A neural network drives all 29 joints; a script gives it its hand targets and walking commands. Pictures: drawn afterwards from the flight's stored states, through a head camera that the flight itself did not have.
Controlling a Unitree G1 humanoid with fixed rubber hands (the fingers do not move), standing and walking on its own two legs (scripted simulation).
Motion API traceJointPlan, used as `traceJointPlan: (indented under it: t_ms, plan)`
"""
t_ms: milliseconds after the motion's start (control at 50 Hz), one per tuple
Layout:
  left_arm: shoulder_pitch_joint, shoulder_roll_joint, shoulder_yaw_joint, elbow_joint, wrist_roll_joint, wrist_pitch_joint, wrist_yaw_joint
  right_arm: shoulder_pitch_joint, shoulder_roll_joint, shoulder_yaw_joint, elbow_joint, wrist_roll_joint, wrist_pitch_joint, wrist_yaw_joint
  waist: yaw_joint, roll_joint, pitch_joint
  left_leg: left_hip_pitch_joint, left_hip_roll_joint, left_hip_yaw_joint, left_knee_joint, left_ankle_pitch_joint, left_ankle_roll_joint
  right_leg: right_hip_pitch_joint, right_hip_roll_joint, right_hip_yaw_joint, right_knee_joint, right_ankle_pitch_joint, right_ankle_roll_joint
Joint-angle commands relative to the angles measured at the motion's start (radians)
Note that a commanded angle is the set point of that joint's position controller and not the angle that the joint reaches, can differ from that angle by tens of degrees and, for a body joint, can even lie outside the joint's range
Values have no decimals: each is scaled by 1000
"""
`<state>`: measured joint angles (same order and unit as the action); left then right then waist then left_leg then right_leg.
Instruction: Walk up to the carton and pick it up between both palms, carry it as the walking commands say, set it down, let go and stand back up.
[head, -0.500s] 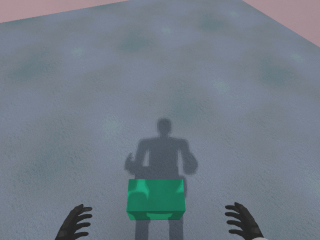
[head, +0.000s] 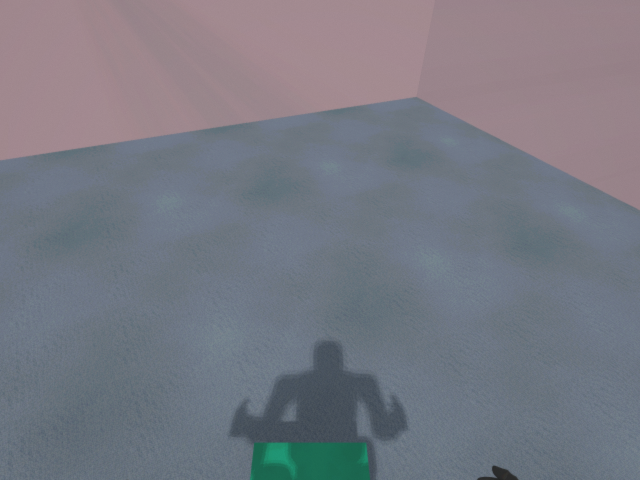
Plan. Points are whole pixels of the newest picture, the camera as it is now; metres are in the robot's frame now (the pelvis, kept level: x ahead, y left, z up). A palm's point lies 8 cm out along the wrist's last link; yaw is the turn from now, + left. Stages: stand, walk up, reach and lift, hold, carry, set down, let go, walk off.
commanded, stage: stand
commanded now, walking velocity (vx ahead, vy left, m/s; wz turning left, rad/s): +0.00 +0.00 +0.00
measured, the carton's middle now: out of the picture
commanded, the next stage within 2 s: none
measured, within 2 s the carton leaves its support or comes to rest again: neither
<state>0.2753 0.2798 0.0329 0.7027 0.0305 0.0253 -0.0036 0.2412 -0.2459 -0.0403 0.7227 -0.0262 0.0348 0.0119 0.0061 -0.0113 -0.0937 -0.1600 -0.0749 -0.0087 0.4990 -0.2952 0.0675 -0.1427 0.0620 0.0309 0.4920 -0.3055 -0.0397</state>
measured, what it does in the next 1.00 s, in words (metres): shifts its weight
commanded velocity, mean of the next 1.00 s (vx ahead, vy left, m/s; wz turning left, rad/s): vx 0.00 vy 0.00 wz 0.00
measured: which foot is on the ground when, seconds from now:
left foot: down 0.00-1.00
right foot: down 0.00-1.00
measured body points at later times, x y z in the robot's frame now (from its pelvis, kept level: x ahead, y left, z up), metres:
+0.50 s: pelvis -0.04 +0.00 +0.00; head -0.12 +0.01 +0.45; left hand +0.02 +0.29 -0.13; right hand +0.02 -0.29 -0.12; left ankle -0.02 +0.08 -0.74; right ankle -0.02 -0.10 -0.74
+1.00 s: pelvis -0.07 +0.00 +0.00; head -0.13 +0.01 +0.45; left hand -0.04 +0.30 -0.13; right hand -0.04 -0.29 -0.13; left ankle -0.02 +0.08 -0.74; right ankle -0.02 -0.10 -0.74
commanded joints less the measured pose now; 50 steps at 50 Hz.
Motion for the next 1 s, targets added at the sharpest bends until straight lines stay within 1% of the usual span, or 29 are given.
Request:
traceJointPlan:
  t_ms: [0,40,60,100,180,200,240,360,380,400,460,480,540,580,600,620,640,680,700,720,760,780,800,860,880,900,920,940,980]
  plan:
    - [-70,160,53,-86,-1,-68,15,-54,-199,-65,-71,-6,-77,-15,3,-29,11,-24,160,-135,-104,357,-45,-43,-124,113,-81,290,9]
    - [-66,169,60,-58,9,-76,13,-71,-221,-67,-50,-9,-79,-22,-6,7,83,-21,171,-165,-117,319,-30,-102,-125,114,-95,252,17]
    - [-63,184,63,-52,9,-76,22,-89,-220,-70,-35,-6,-74,-17,-4,58,71,-33,166,-162,-129,208,-29,-111,-117,109,-109,205,19]
    - [-68,189,60,-40,5,-91,20,-70,-222,-66,-17,-13,-92,-12,-3,-17,143,-91,169,-183,-156,184,-30,-122,-127,133,-114,158,-9]
    - [-59,199,57,-2,0,-95,14,-49,-272,-69,20,-10,-105,-19,1,12,106,-51,162,-165,-162,179,-29,-94,-136,151,-139,170,-10]
    - [-47,235,66,10,4,-95,16,-70,-263,-65,35,-5,-108,-20,5,-41,117,-62,159,-165,-161,176,-31,-82,-129,141,-147,196,-2]
    - [-43,221,60,27,-8,-101,16,-67,-270,-62,43,-8,-110,-16,6,48,139,-63,154,-164,-156,139,-18,-109,-139,175,-163,195,-5]
    - [-40,230,36,94,-3,-96,8,-20,-286,-43,120,-10,-111,-23,-3,20,184,-139,160,-202,-213,-77,-19,-135,-133,190,-169,-16,-12]
    - [-46,229,41,90,0,-100,7,-41,-291,-45,125,-4,-107,-21,-4,-19,198,-153,163,-217,-204,-78,-17,-142,-118,168,-168,4,-13]
    - [-48,238,43,92,-5,-96,9,-40,-271,-46,132,-5,-108,-26,13,-1,215,-163,163,-220,-212,-56,-9,-141,-120,172,-149,55,-16]
    - [11,232,36,141,-11,-94,4,2,-299,-41,155,-3,-112,-27,-3,86,149,-117,170,-232,-242,-141,-6,-122,-114,171,-129,33,-18]
    - [-3,221,30,131,-2,-97,2,-18,-298,-35,169,-2,-110,-25,1,51,183,-156,184,-261,-259,-199,-7,-140,-101,152,-109,16,-17]
    - [29,240,30,185,3,-103,15,-19,-260,-30,188,-2,-103,-18,17,28,189,-172,157,-216,-216,-133,-13,-119,-126,195,-157,-20,-24]
    - [-14,276,44,176,-4,-98,18,0,-296,-39,191,8,-106,-16,-13,2,171,-108,149,-192,-218,-62,-11,-144,-131,200,-155,-1,-25]
    - [-34,271,29,176,-3,-94,14,-33,-280,-35,193,11,-105,-13,-7,24,171,-99,128,-179,-197,-52,-13,-161,-131,211,-171,-16,-15]
    - [39,264,39,187,-19,-98,17,22,-290,-34,221,9,-110,-23,9,12,170,-91,161,-204,-192,-42,-2,-148,-138,225,-186,36,-22]
    - [-2,246,21,199,-15,-96,20,26,-245,-24,228,5,-111,-25,-12,26,202,-111,162,-222,-214,-67,-2,-170,-131,197,-162,4,-30]
    - [16,244,22,203,-3,-102,14,13,-251,-21,232,9,-100,-25,6,-10,180,-127,159,-217,-228,-143,3,-151,-131,207,-179,-66,-28]
    - [34,232,15,210,-6,-102,16,5,-283,-24,238,5,-99,-21,9,8,215,-140,161,-222,-225,-183,-1,-180,-123,209,-194,-96,-20]
    - [-1,255,17,225,-7,-96,13,-9,-303,-32,227,5,-104,-18,-17,49,250,-136,152,-227,-260,-199,-8,-225,-106,186,-173,-103,-17]
    - [64,263,28,235,-19,-94,17,14,-300,-21,256,8,-102,-16,14,6,172,-130,175,-246,-255,-198,-5,-153,-108,190,-161,-36,-19]
    - [36,248,18,238,-16,-87,16,29,-287,-17,253,4,-105,-17,-12,34,217,-149,184,-250,-267,-166,-9,-170,-115,181,-147,-10,-27]
    - [21,247,18,230,-18,-96,16,-14,-276,-17,265,8,-103,-16,17,45,185,-131,170,-249,-275,-171,1,-151,-110,178,-133,-25,-20]
    - [41,267,12,247,-8,-99,18,-8,-269,-16,273,11,-92,-23,24,-10,214,-138,169,-235,-264,-208,10,-179,-117,201,-152,-57,-23]
    - [26,246,7,253,-5,-94,23,-35,-305,-24,260,18,-97,-21,-2,-23,215,-113,153,-208,-231,-142,4,-190,-129,220,-191,-93,-23]
    - [13,279,8,247,-16,-92,17,-2,-274,-13,283,14,-92,-21,3,-21,184,-111,145,-192,-207,-142,6,-192,-153,247,-214,-154,-33]
    - [19,252,6,251,-8,-87,17,4,-297,-18,282,18,-99,-19,-16,-76,162,-66,143,-197,-203,-133,0,-203,-123,234,-207,-155,-29]
    - [23,268,7,249,-9,-90,18,0,-281,-18,291,15,-96,-17,-1,5,223,-131,156,-228,-227,-167,8,-222,-134,218,-199,-154,-33]
    - [51,247,-2,287,-12,-89,19,-4,-293,-18,294,13,-91,-14,3,7,196,-112,149,-217,-225,-175,2,-202,-138,222,-205,-156,-27]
